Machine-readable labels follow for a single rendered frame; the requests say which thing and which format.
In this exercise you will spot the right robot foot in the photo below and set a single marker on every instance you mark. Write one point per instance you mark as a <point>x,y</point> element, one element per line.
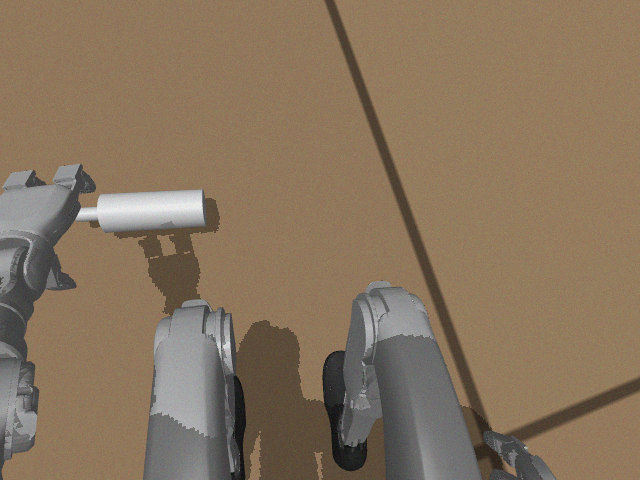
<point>346,457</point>

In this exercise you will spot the left robot arm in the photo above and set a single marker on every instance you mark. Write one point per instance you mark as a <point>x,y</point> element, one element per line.
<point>25,263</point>

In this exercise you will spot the left robot hand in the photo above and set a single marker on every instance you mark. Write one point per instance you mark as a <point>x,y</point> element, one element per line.
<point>30,205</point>

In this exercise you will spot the right robot hand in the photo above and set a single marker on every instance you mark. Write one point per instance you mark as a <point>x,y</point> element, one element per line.
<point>515,453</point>

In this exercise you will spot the bottle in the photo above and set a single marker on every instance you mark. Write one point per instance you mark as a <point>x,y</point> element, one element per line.
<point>137,211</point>

